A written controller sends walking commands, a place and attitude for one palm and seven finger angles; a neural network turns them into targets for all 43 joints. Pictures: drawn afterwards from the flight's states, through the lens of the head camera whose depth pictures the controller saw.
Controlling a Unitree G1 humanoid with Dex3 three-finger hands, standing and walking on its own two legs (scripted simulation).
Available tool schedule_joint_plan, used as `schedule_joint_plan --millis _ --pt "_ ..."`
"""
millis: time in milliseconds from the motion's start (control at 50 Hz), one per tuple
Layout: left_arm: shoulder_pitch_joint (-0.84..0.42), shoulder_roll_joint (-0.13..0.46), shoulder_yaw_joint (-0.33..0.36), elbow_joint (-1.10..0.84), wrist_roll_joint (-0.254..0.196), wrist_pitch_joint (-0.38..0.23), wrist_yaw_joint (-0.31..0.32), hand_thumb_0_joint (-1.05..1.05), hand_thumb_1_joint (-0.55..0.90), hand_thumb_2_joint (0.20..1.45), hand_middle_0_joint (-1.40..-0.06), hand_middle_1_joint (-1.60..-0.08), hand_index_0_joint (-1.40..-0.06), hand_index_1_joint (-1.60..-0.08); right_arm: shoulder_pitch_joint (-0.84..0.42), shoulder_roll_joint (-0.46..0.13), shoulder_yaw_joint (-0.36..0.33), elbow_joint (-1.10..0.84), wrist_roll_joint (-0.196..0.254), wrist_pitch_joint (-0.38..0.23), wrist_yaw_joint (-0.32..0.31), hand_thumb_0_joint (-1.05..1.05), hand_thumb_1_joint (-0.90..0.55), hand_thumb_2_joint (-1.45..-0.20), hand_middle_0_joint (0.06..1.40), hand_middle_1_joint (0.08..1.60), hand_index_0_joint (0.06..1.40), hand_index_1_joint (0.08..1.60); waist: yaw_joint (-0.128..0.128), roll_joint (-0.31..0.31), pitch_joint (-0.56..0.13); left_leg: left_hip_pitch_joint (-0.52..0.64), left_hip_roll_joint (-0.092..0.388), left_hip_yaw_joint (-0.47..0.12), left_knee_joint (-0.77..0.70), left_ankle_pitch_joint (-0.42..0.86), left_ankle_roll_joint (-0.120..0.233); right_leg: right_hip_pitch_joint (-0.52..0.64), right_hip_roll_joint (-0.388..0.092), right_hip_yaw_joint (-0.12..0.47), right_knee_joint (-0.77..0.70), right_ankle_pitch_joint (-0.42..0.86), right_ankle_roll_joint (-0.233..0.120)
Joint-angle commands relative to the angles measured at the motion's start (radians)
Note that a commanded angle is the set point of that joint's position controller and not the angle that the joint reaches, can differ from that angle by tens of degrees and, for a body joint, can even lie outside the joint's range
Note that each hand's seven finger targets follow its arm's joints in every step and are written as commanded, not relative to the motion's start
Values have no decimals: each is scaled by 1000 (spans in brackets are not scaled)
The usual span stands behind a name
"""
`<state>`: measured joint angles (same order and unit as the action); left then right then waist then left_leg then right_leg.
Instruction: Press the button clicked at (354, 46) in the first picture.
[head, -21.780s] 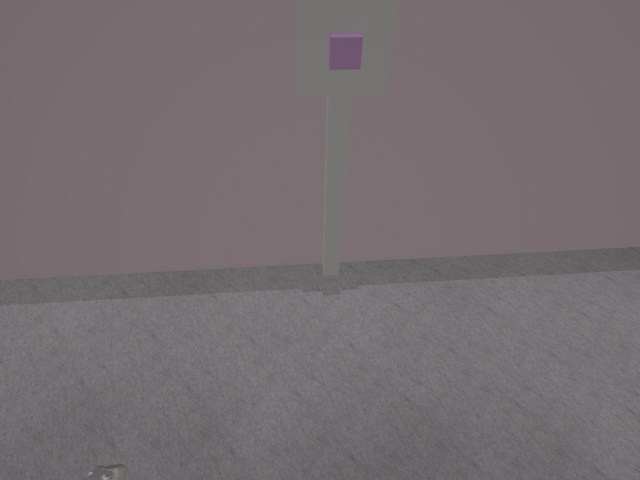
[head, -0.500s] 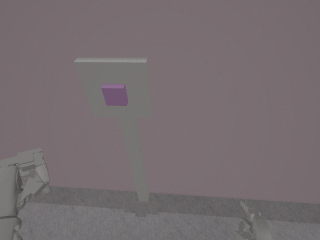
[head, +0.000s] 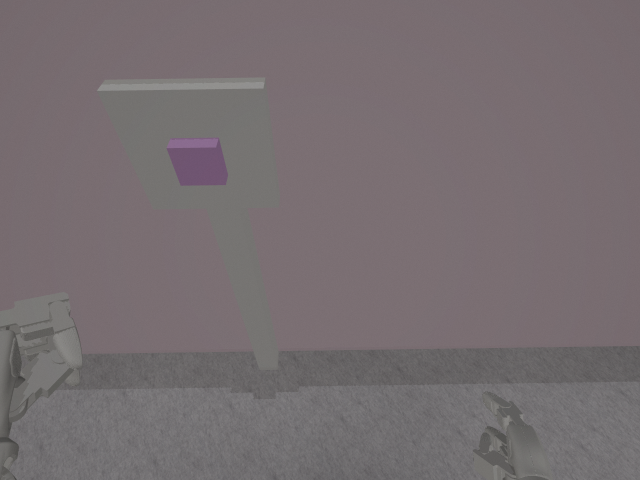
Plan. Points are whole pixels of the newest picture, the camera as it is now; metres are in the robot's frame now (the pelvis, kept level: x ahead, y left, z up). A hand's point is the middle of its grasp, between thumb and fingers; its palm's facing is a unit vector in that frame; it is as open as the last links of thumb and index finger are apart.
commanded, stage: step back with the hand held close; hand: left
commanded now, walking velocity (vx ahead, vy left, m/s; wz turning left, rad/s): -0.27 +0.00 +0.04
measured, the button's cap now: (199, 160) +0.52 +0.22 +0.11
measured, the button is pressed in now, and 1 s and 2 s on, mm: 0 0 0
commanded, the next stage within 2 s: stop stepping back and stand still in 1.10 s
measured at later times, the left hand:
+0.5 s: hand out of the picture +0.12 +0.26 +0.16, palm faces +0.41 -0.81 -0.42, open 3.1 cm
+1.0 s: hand out of the picture +0.05 +0.28 +0.16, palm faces +0.36 -0.84 -0.41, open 3.1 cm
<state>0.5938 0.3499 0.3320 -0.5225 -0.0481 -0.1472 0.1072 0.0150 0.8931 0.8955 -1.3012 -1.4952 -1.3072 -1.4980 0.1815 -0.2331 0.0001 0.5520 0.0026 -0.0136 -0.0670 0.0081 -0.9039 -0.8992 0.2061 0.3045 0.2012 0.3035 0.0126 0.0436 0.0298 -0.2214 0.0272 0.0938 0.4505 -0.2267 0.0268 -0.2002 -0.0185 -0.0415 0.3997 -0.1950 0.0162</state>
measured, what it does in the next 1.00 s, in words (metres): walks backwards: right foot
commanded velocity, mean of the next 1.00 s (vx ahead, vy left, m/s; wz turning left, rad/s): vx -0.34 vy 0.00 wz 0.01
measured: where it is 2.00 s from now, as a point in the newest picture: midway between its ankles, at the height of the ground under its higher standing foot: outside the picture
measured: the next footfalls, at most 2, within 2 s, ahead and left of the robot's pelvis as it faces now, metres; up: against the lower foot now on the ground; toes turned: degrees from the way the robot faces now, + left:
right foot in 0.68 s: -0.07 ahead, -0.11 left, +0.00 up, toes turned +5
right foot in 1.32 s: -0.28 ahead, -0.07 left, +0.00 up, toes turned -7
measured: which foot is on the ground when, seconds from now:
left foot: down 0.00-1.00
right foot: down 0.00-0.56, up 0.58-0.66, down 0.68-1.00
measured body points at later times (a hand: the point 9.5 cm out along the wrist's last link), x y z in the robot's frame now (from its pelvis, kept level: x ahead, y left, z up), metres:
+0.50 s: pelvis -0.07 +0.01 -0.02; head -0.05 +0.03 +0.43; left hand +0.09 +0.30 +0.18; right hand +0.11 -0.22 -0.09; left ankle +0.01 +0.10 -0.74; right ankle +0.01 -0.13 -0.74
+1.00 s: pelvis -0.13 +0.04 -0.02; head -0.12 +0.07 +0.43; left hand +0.03 +0.32 +0.18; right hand +0.05 -0.20 -0.08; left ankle -0.03 +0.10 -0.74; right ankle -0.11 -0.12 -0.74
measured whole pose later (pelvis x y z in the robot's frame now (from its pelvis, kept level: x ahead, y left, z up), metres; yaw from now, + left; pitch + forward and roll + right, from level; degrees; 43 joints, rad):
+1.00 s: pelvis -0.13 +0.04 -0.02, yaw +1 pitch +1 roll -4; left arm 0.61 0.42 0.37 -0.62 -0.04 -0.28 0.14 0.01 0.89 0.89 -1.31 -1.49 -1.31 -1.50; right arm 0.17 -0.21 -0.01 0.60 -0.01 -0.06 -0.08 0.01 -0.90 -0.90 0.21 0.30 0.20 0.30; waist -0.01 0.00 0.00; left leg -0.47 -0.02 -0.01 0.61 -0.14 0.05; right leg -0.30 0.05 0.04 0.54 -0.26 0.03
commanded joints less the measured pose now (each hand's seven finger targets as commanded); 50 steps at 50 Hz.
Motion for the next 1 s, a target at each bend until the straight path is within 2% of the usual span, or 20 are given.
schedule_joint_plan --millis 0,140,200,280,380,440,480,540,580,640,680,720,740,780,840,880,920,940,960,980 --pt "49 196 163 -262 -5 -70 32 0 900 900 -1300 -1500 -1300 -1500 -105 -101 -51 -187 3 -34 -7 0 -900 -900 200 300 200 300 7 -3 -196 7 58 -90 -34 317 8 87 -31 50 46 346 -8" --pt "72 180 164 -282 0 -87 44 0 900 900 -1300 -1500 -1300 -1500 -85 -102 -53 -192 7 -51 -10 0 -900 -900 200 300 200 300 1 24 -167 -139 93 -122 -62 177 25 94 -18 56 125 254 -4" --pt "52 186 173 -305 6 -99 49 0 900 900 -1300 -1500 -1300 -1500 -84 -109 -55 -190 3 -68 -13 0 -900 -900 200 300 200 300 0 45 -146 -242 103 -137 -85 3 39 112 -13 70 152 176 -4" --pt "31 167 162 -296 14 -119 55 0 900 900 -1300 -1500 -1300 -1500 -66 -107 -51 -187 5 -92 -12 0 -900 -900 200 300 200 300 -14 5 -92 -335 92 -149 -84 -260 46 62 -28 114 122 24 -14" --pt "-17 169 151 -289 21 -138 69 0 900 900 -1300 -1500 -1300 -1500 -42 -104 -49 -166 -4 -108 -16 0 -900 -900 200 300 200 300 -22 -74 -62 -238 44 -133 34 -300 21 -139 -77 183 -31 -242 -42" --pt "-28 171 143 -287 20 -145 80 0 900 900 -1300 -1500 -1300 -1500 -39 -101 -42 -148 -9 -112 -20 0 -900 -900 200 300 200 300 -27 -63 -69 -165 40 -146 48 -262 11 -220 -82 158 -50 -287 -45" --pt "-31 172 144 -300 22 -151 83 0 900 900 -1300 -1500 -1300 -1500 -43 -107 -41 -148 -8 -117 -21 0 -900 -900 200 300 200 300 -27 -12 -74 -205 66 -186 -14 -294 21 -176 -51 129 -2 -264 -32" --pt "-5 176 177 -320 34 -164 79 0 900 900 -1300 -1500 -1300 -1500 -68 -117 -43 -160 -6 -135 -24 0 -900 -900 200 300 200 300 -11 169 -112 -448 219 -351 -267 -444 82 108 68 34 323 -83 6" --pt "14 192 198 -316 37 -172 72 0 900 900 -1300 -1500 -1300 -1500 -73 -104 -49 -162 -13 -147 -20 0 -900 -900 200 300 200 300 -3 148 -124 -453 252 -355 -241 -374 105 118 74 54 385 -77 2" --pt "51 181 197 -283 25 -187 55 0 900 900 -1300 -1500 -1300 -1500 -67 -106 -50 -141 -21 -160 -9 0 -900 -900 200 300 200 300 -6 94 -89 -427 210 -308 -166 -258 93 101 69 80 253 -84 -11" --pt "39 179 177 -302 10 -201 44 0 900 900 -1300 -1500 -1300 -1500 -61 -100 -45 -118 -23 -162 1 0 -900 -900 200 300 200 300 -13 82 -93 -299 153 -268 -110 -124 58 30 43 114 106 16 -31" --pt "10 184 162 -301 2 -211 46 0 900 900 -1300 -1500 -1300 -1500 -60 -85 -42 -96 -20 -155 0 0 -900 -900 200 300 200 300 -20 37 -190 -75 97 -173 -7 191 9 -60 -21 172 59 263 -42" --pt "10 184 147 -303 -2 -202 44 0 900 900 -1300 -1500 -1300 -1500 -50 -90 -53 -94 -10 -152 2 0 -900 -900 200 300 200 300 -20 -41 -279 25 82 -144 56 276 -4 -69 -26 173 77 328 -24" --pt "28 218 170 -316 -6 -199 44 0 900 900 -1300 -1500 -1300 -1500 -69 -89 -58 -112 -7 -138 -2 0 -900 -900 200 300 200 300 -20 -73 -288 64 64 -129 98 148 -6 -139 -58 196 31 217 -36" --pt "29 230 169 -304 -12 -190 54 0 900 900 -1300 -1500 -1300 -1500 -82 -80 -53 -111 -4 -114 -6 0 -900 -900 200 300 200 300 -28 -115 -151 51 -15 -118 262 -91 -37 -356 -168 291 -125 -80 -112" --pt "7 230 176 -272 -1 -177 64 0 900 900 -1300 -1500 -1300 -1500 -88 -66 -49 -97 -13 -92 -7 0 -900 -900 200 300 200 300 -32 -159 -86 12 -27 -136 345 -78 -41 -402 -207 290 -139 -49 -145" --pt "-24 229 173 -269 3 -174 62 0 900 900 -1300 -1500 -1300 -1500 -92 -67 -43 -97 -13 -82 -13 0 -900 -900 200 300 200 300 -40 -125 -41 -7 -11 -158 160 -11 -35 -353 -138 211 -72 38 -103" --pt "-35 219 161 -273 3 -179 56 0 900 900 -1300 -1500 -1300 -1500 -95 -86 -43 -106 -10 -85 -17 0 -900 -900 200 300 200 300 -37 -46 -28 -41 28 -202 18 72 -17 -306 -52 155 -10 16 -59" --pt "-34 229 163 -285 0 -197 50 0 900 900 -1300 -1500 -1300 -1500 -103 -102 -44 -119 -8 -100 -19 0 -900 -900 200 300 200 300 -29 103 -49 -97 120 -303 -124 7 14 -228 43 98 96 -70 -23" --pt "-22 225 180 -291 6 -212 42 0 900 900 -1300 -1500 -1300 -1500 -106 -127 -48 -134 -13 -121 -17 0 -900 -900 200 300 200 300 -21 264 -105 -301 258 -470 -356 -292 65 8 139 45 355 -188 0"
